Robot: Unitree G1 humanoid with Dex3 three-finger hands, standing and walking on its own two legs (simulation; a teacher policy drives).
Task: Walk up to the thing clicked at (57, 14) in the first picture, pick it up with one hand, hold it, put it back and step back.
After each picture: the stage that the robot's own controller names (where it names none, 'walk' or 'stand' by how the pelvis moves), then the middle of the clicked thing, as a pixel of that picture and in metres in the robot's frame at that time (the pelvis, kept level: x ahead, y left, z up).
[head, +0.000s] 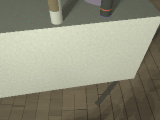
stand; (54, 2) +0.85 +0.17 +0.05
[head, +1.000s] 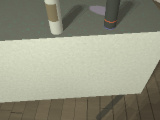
walk; (53, 11) +0.75 +0.20 +0.06
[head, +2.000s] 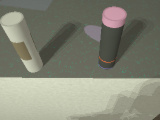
stand; (25, 46) +0.45 +0.25 +0.06
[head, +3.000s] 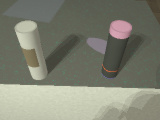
stand; (33, 53) +0.46 +0.21 +0.06
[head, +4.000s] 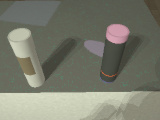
stand; (29, 61) +0.42 +0.22 +0.05
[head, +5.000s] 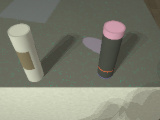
stand; (28, 56) +0.45 +0.23 +0.05
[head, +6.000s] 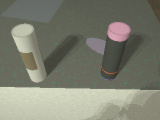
stand; (31, 56) +0.45 +0.22 +0.05
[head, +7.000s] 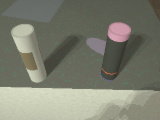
stand; (31, 56) +0.44 +0.22 +0.05
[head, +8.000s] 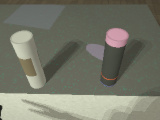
rise first; (31, 62) +0.43 +0.23 +0.05
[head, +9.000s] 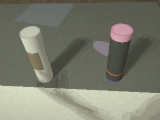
go down; (38, 57) +0.45 +0.22 +0.05
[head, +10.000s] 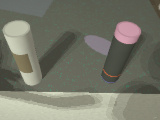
go down; (26, 57) +0.41 +0.20 +0.07
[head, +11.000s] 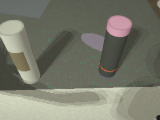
approach; (23, 56) +0.43 +0.21 +0.07
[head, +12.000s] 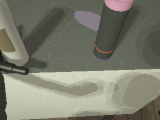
close; (6, 35) +0.45 +0.22 +0.11
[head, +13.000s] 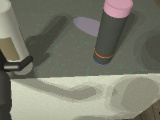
lift; (12, 43) +0.43 +0.21 +0.11
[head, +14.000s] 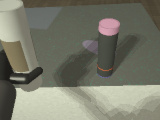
lift; (21, 52) +0.32 +0.17 +0.23
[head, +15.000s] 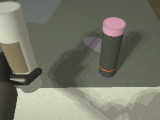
hold; (20, 53) +0.34 +0.18 +0.20
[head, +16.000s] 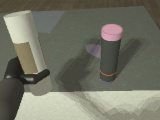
hold; (31, 56) +0.35 +0.17 +0.19
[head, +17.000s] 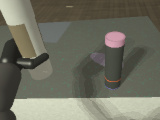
hold; (28, 38) +0.34 +0.16 +0.28
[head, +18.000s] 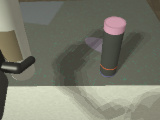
crouch; (13, 41) +0.34 +0.19 +0.24
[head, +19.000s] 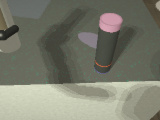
lower; out of the picture +0.46 +0.25 +0.23
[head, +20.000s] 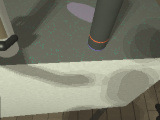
lower; out of the picture +0.49 +0.23 +0.13
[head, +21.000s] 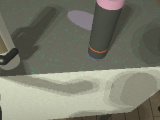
lower; out of the picture +0.45 +0.24 +0.12
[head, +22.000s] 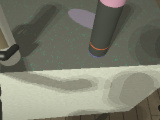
lower; out of the picture +0.46 +0.23 +0.12
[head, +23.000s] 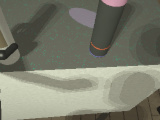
lower; out of the picture +0.46 +0.24 +0.12
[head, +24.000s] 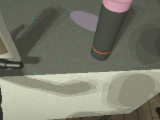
open; out of the picture +0.44 +0.24 +0.12
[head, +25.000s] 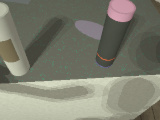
sink last; (9, 45) +0.43 +0.22 +0.10
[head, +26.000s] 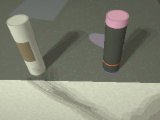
stand; (29, 48) +0.47 +0.24 +0.10
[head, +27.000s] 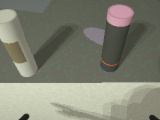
stand; (18, 48) +0.43 +0.24 +0.11
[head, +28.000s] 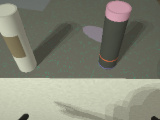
stand; (18, 42) +0.45 +0.24 +0.11
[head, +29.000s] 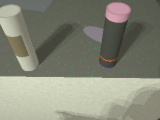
stand; (21, 42) +0.46 +0.24 +0.10
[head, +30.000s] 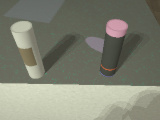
stand; (30, 53) +0.47 +0.23 +0.05
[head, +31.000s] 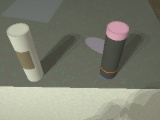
stand; (28, 56) +0.45 +0.23 +0.05
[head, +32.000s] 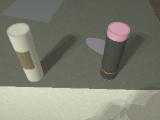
stand; (28, 56) +0.45 +0.23 +0.05
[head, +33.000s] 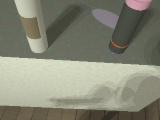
walk; (33, 23) +0.50 +0.19 +0.08
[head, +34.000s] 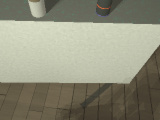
walk; out of the picture +0.72 +0.26 +0.07
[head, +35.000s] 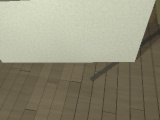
stand; out of the picture +1.07 +0.27 +0.06
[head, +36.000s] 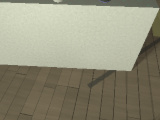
stand; out of the picture +1.06 +0.20 +0.06
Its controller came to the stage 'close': yes
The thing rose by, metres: 0.25
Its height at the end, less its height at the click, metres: +0.00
